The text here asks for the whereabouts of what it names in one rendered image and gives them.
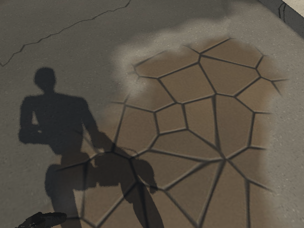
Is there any left robot hand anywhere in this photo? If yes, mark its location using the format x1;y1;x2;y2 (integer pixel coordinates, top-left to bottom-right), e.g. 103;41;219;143
15;212;67;228

